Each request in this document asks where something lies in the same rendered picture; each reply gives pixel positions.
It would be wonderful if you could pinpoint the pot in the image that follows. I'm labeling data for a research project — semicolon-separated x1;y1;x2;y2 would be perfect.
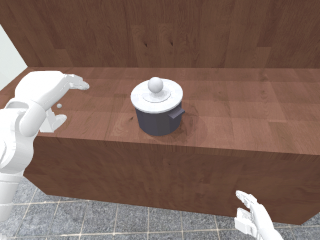
135;101;185;136

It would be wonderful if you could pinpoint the lid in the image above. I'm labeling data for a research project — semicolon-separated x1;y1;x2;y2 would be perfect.
130;78;183;114

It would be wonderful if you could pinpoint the left robot forearm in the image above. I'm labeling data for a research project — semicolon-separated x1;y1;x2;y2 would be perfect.
0;97;47;223

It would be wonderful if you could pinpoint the left robot hand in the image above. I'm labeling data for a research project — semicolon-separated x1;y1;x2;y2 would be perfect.
15;71;90;133

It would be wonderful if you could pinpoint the table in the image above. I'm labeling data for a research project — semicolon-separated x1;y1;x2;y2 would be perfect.
0;0;320;226

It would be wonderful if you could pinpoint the right robot forearm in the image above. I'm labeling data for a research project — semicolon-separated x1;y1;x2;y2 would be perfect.
256;227;284;240

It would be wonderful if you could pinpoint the knob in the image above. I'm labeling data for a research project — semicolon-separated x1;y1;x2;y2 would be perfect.
147;77;164;93

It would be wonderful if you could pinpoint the right robot hand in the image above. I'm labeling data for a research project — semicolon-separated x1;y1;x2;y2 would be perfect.
234;190;274;240

